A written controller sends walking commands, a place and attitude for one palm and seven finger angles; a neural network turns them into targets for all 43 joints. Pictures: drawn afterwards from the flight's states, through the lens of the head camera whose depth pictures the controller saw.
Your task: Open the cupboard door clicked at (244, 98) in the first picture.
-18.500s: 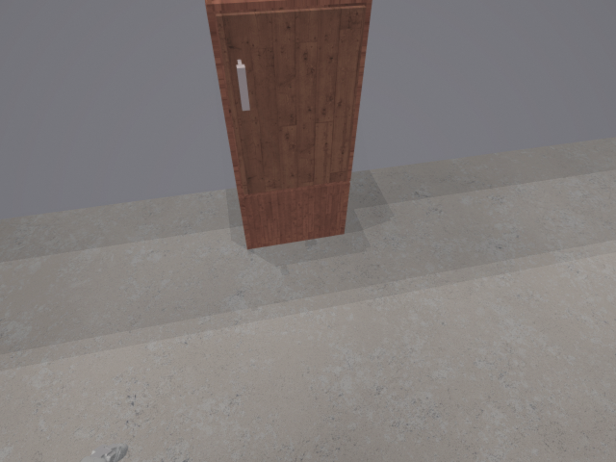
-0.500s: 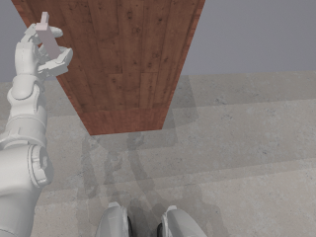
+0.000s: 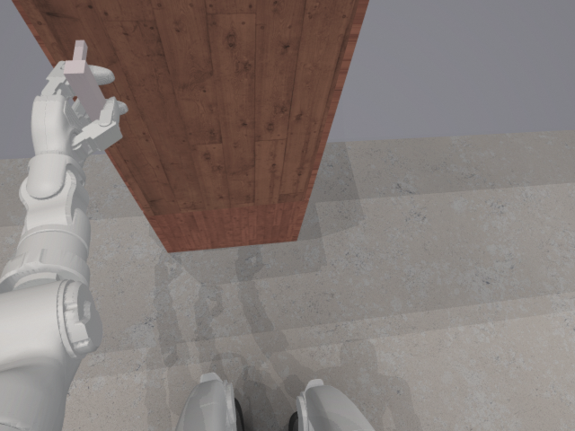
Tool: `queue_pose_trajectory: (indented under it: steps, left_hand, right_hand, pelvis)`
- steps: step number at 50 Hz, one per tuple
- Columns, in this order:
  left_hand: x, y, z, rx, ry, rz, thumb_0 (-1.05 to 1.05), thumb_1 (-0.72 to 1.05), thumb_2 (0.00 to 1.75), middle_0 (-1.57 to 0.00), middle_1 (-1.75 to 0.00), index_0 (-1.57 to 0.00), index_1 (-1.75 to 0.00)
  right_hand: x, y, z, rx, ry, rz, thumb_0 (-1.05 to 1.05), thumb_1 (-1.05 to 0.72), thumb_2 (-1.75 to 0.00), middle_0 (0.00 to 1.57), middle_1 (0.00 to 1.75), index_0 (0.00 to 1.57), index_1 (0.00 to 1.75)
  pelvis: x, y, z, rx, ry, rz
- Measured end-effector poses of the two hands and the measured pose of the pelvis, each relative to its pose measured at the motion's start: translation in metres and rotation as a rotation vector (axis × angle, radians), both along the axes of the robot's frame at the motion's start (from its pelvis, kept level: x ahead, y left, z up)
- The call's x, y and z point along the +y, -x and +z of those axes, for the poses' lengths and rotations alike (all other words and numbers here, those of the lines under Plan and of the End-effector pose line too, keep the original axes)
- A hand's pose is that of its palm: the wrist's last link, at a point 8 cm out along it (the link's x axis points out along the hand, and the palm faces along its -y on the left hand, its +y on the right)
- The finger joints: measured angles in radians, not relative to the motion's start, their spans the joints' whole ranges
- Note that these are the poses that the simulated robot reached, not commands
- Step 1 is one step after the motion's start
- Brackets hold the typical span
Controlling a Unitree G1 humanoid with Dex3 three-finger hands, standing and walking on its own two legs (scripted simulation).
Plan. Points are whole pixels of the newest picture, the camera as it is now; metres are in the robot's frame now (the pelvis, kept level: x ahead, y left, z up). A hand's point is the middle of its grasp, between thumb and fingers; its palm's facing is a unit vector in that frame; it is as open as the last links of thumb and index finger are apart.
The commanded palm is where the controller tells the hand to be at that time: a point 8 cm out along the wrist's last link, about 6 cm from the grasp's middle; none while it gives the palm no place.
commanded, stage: pull the door open along its arc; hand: left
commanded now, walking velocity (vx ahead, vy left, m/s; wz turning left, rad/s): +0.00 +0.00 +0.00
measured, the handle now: (96, 93) +0.57 +0.22 +0.07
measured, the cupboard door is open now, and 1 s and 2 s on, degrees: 1 46 46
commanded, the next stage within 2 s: open thumb and fingers to let go in 0.70 s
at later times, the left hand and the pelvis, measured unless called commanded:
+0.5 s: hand (178, 235) +0.35 +0.10 +0.08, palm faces +0.34 -0.94 +0.08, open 6.3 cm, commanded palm +0.28 +0.16 +0.07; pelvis +0.01 -0.01 +0.02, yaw +2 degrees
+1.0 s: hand (244, 269) +0.31 +0.03 +0.07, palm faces +0.43 -0.90 -0.03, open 6.4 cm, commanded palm +0.26 +0.09 +0.07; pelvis +0.01 -0.07 +0.02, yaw +6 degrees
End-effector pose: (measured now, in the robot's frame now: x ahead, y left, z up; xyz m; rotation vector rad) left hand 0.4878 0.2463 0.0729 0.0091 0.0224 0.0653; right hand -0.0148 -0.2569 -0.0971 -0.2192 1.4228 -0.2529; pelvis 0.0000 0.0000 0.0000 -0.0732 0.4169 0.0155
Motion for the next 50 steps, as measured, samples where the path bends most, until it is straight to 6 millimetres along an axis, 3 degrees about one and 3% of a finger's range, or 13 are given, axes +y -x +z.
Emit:
queue_pose_trajectory:
  steps: [6, 13, 22, 28, 33, 38, 46, 50]
  left_hand:
    - [-0.004, 0.023, -0.001, -0.007, 0.005, -0.017, 0.01, 0.72, 0.75, -0.34, -1.33, -0.34, -1.35]
    - [-0.021, 0.073, -0.001, -0.02, 0.02, -0.043, 0.0, 0.71, 0.73, -0.33, -1.32, -0.33, -1.33]
    - [-0.079, 0.155, -0.002, -0.037, 0.102, 0.221, 0.02, 0.67, 0.73, -0.32, -1.33, -0.35, -1.29]
    - [-0.12, 0.196, 0.001, -0.025, 0.051, 0.315, 0.01, 0.66, 0.72, -0.34, -1.31, -0.34, -1.31]
    - [-0.149, 0.221, 0.005, 0.011, 0.015, 0.298, 0.02, 0.64, 0.69, -0.33, -1.3, -0.35, -1.33]
    - [-0.169, 0.236, 0.007, 0.029, -0.01, 0.284, 0.01, 0.63, 0.69, -0.33, -1.3, -0.36, -1.33]
    - [-0.177, 0.226, -0.001, 0.017, -0.018, 0.371, 0.01, 0.66, 0.77, -0.35, -1.32, -0.37, -1.33]
    - [-0.174, 0.224, -0.001, 0.015, -0.02, 0.381, 0.01, 0.59, 0.75, -0.36, -1.31, -0.38, -1.32]
  right_hand:
    - [-0.001, -0.021, 0.005, -0.05, -0.021, -0.001, 0.0, -0.91, -0.9, 0.2, 0.3, 0.21, 0.3]
    - [-0.001, -0.073, 0.014, -0.193, -0.052, 0.042, 0.01, -0.91, -0.9, 0.2, 0.3, 0.21, 0.3]
    - [0.017, -0.161, 0.02, -0.431, -0.13, 0.202, 0.01, -0.91, -0.9, 0.2, 0.3, 0.2, 0.3]
    - [0.033, -0.199, 0.026, -0.54, -0.178, 0.283, 0.01, -0.91, -0.9, 0.2, 0.3, 0.2, 0.3]
    - [0.036, -0.21, 0.036, -0.599, -0.201, 0.293, 0.01, -0.91, -0.9, 0.2, 0.3, 0.2, 0.3]
    - [0.025, -0.209, 0.039, -0.623, -0.197, 0.292, 0.01, -0.91, -0.9, 0.2, 0.3, 0.21, 0.3]
    - [-0.01, -0.197, 0.017, -0.55, -0.154, 0.315, 0.01, -0.91, -0.9, 0.2, 0.3, 0.21, 0.3]
    - [-0.025, -0.188, 0.009, -0.501, -0.144, 0.293, 0.01, -0.91, -0.9, 0.2, 0.3, 0.2, 0.3]
  pelvis:
    - [-0.002, -0.008, 0.008, -0.025, -0.012, -0.006]
    - [-0.003, -0.018, 0.019, -0.069, -0.026, -0.007]
    - [-0.006, -0.018, 0.021, -0.124, -0.049, 0.002]
    - [-0.018, -0.012, 0.019, -0.161, -0.066, 0.02]
    - [-0.031, -0.012, 0.022, -0.197, -0.08, 0.028]
    - [-0.046, -0.013, 0.026, -0.221, -0.092, 0.043]
    - [-0.066, -0.006, 0.019, -0.196, -0.107, 0.071]
    - [-0.072, -0.007, 0.019, -0.185, -0.12, 0.067]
